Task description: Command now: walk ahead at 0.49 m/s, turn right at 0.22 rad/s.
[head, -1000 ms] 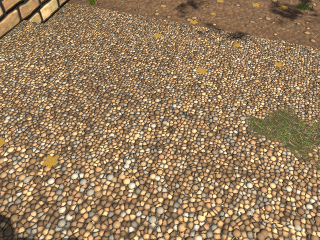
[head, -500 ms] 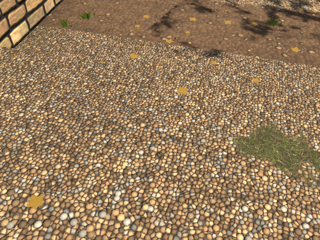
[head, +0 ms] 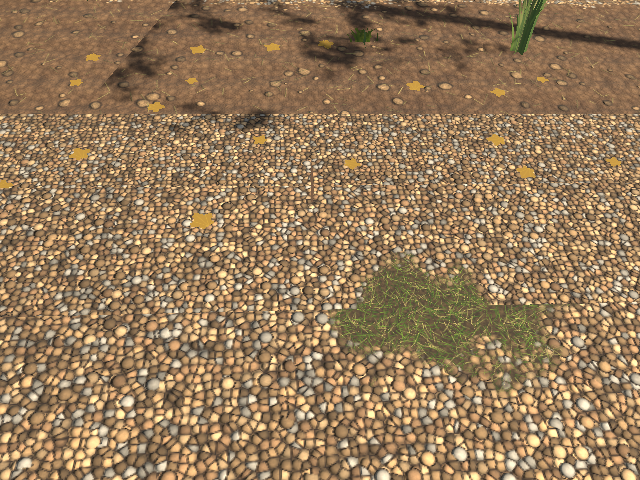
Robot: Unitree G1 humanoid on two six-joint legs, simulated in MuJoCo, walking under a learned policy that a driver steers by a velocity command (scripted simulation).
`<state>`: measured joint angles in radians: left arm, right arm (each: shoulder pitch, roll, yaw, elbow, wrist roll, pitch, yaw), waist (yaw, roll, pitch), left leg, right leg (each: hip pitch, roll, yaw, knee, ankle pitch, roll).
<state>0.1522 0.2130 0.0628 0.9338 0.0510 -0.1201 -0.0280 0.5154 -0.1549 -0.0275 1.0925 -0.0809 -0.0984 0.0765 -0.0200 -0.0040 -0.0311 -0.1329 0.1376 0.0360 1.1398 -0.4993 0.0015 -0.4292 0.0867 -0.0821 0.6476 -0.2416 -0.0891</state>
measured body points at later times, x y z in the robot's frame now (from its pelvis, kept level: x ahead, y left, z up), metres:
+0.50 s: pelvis +0.28 +0.04 -0.04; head +0.28 +0.04 +0.41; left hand +0.38 +0.30 -0.16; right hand +0.25 -0.20 -0.18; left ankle +0.24 +0.11 -0.71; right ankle +0.27 -0.11 -0.63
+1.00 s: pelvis +0.60 +0.07 -0.17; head +0.61 +0.09 +0.28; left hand +0.48 +0.27 -0.32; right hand +0.82 -0.09 -0.28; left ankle +0.75 +0.25 -0.86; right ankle +0.56 -0.05 -0.90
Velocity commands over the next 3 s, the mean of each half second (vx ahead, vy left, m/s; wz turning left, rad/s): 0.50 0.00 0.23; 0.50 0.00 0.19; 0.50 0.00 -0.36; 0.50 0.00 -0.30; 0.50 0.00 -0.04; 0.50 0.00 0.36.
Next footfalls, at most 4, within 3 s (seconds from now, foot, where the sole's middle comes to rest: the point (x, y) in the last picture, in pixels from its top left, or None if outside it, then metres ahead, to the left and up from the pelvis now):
0.38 left None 0.28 0.12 -0.75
0.74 right None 0.60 -0.04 -0.94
1.10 left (207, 393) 0.83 0.27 -0.94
1.62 right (303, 338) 1.00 0.02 -0.94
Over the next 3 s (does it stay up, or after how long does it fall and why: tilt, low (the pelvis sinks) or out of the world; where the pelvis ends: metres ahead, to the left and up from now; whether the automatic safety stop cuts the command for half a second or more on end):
stays up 1.70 0.07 -0.37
